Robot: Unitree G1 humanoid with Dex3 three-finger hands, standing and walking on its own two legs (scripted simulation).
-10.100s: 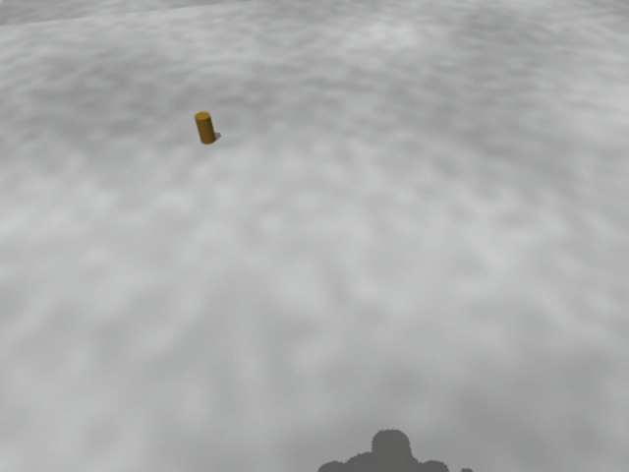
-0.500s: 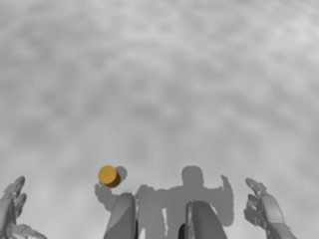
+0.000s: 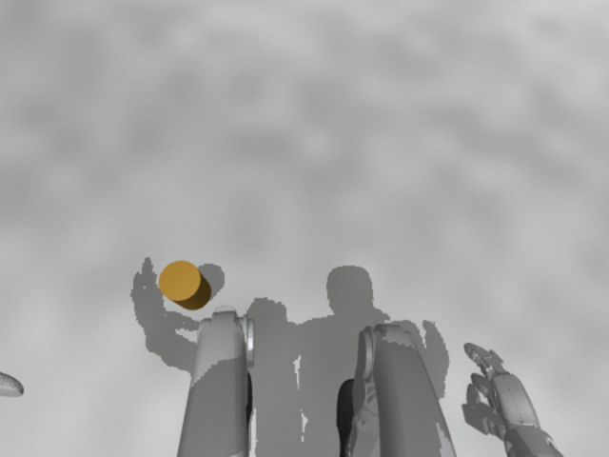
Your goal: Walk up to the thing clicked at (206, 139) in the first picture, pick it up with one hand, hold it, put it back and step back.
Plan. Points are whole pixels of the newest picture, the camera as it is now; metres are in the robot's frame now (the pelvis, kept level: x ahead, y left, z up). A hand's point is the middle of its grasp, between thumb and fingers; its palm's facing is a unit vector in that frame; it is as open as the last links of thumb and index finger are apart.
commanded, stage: go down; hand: left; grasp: from the side
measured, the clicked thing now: (187, 287) +0.38 +0.26 -0.42
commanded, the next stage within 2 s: none
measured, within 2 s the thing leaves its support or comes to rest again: neither
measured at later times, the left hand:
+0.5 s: hand out of the picture +0.27 +0.42 -0.09, palm faces +0.25 -0.95 -0.19, open 17.3 cm
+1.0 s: hand out of the picture +0.28 +0.43 -0.10, palm faces +0.25 -0.95 -0.17, open 17.6 cm
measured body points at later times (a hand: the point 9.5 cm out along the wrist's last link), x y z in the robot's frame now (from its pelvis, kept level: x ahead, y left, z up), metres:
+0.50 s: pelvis -0.01 +0.00 -0.07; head +0.19 +0.05 +0.33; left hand +0.25 +0.47 -0.07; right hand +0.20 -0.27 -0.17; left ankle +0.08 +0.13 -0.47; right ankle +0.07 -0.13 -0.47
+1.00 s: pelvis -0.02 +0.00 -0.10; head +0.19 +0.05 +0.30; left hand +0.26 +0.48 -0.09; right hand +0.18 -0.27 -0.20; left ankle +0.08 +0.13 -0.47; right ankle +0.07 -0.13 -0.47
